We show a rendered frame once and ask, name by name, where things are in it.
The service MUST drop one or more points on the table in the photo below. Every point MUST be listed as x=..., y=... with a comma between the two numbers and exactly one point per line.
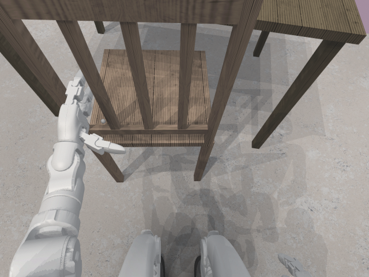
x=335, y=21

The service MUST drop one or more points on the right robot thigh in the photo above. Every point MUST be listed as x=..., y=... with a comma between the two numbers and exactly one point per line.
x=219, y=254

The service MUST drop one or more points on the right robot hand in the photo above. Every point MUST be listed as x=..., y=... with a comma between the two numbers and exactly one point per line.
x=294, y=266

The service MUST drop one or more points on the robot right shin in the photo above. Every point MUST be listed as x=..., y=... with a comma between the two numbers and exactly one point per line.
x=207, y=272

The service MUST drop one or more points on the robot left forearm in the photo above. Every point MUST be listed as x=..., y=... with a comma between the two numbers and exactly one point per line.
x=60, y=208

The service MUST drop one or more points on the left robot hand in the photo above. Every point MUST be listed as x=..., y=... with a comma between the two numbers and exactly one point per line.
x=73, y=116

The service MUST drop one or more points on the robot left upper arm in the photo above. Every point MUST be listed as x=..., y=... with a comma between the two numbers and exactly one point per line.
x=49, y=257

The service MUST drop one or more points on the chair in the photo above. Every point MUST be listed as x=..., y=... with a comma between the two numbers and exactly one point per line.
x=148, y=98

